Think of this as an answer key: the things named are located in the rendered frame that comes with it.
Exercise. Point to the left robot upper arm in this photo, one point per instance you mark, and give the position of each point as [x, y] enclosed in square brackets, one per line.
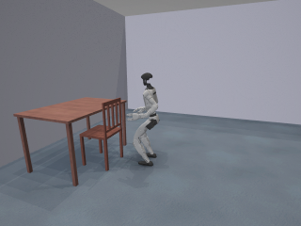
[148, 96]

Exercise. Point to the right robot shin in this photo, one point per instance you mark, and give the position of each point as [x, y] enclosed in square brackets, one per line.
[147, 144]

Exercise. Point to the chair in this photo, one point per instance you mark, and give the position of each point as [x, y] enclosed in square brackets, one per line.
[104, 132]

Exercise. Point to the table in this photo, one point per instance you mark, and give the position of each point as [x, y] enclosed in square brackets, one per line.
[67, 112]

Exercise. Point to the robot head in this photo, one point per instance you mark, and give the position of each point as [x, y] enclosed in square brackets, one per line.
[145, 77]

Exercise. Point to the robot right hand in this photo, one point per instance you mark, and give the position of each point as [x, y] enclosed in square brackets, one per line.
[140, 110]

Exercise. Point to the robot left hand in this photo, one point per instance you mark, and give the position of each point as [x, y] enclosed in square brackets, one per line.
[135, 117]

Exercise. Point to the left robot forearm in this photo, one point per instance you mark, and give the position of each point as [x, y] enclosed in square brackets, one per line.
[146, 115]

